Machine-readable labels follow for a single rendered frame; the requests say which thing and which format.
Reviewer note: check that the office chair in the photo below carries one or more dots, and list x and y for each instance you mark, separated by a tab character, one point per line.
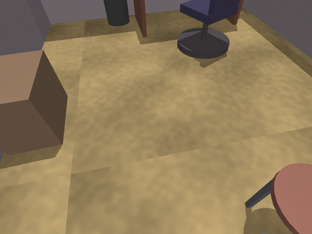
205	43

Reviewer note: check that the stool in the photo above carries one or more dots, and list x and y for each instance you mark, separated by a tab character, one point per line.
291	193

